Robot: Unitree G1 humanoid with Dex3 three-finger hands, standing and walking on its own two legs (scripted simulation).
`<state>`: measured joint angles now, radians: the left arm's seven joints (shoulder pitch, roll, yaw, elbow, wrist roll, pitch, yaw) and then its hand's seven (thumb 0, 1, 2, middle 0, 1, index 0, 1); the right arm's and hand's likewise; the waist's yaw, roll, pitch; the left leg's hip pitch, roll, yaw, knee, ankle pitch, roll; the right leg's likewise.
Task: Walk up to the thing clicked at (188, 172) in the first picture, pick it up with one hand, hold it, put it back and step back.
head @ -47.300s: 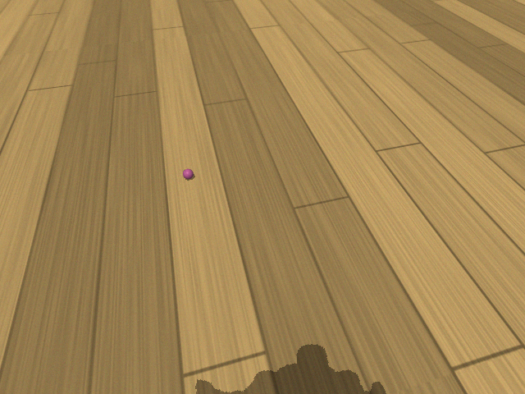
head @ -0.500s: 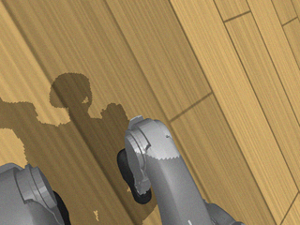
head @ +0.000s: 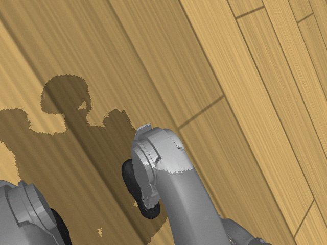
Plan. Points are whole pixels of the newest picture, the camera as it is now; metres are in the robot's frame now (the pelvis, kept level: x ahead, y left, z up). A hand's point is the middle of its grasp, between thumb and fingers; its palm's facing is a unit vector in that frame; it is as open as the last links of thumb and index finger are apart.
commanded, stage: open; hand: left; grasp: from above
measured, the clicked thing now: out of the picture +0.49 +0.29 -0.28
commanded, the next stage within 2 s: withdraw in 0.78 s
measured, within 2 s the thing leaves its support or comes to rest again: neither
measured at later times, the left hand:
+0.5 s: hand out of the picture +0.47 +0.27 -0.25, palm faces -0.45 -0.14 -0.88, open 12.6 cm
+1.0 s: hand out of the picture +0.47 +0.28 -0.25, palm faces -0.44 -0.16 -0.88, open 13.8 cm
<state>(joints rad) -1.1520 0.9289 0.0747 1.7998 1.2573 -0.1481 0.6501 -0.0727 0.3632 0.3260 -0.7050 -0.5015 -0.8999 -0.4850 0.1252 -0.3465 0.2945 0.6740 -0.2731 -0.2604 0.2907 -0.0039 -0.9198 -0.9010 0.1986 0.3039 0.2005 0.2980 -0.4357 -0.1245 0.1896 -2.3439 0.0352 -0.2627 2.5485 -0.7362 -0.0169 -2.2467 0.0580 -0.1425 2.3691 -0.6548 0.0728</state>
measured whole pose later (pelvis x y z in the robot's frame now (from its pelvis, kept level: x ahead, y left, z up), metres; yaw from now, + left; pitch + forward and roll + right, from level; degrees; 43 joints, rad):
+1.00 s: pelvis +0.00 +0.00 +0.01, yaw +0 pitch +29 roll -14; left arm -1.15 0.94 0.05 1.77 1.23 -0.13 0.62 -0.01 -0.46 0.97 -0.10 -1.04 -0.11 -1.02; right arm 0.14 -0.35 0.31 0.64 -0.26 -0.25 0.28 0.00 -0.91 -0.90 0.20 0.30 0.20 0.30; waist -0.44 -0.13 0.20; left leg -2.33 0.04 -0.27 2.52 -0.73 -0.01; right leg -2.23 0.06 -0.15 2.33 -0.65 0.07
